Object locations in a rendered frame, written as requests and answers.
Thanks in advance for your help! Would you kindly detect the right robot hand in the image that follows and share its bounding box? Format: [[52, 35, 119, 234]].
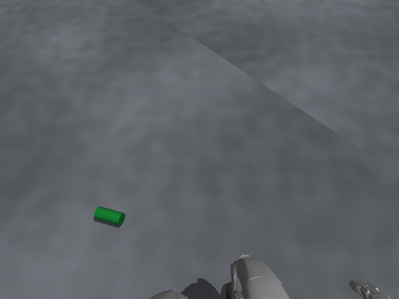
[[349, 280, 391, 299]]

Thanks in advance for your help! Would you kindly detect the can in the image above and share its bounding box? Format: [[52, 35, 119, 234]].
[[94, 207, 125, 225]]

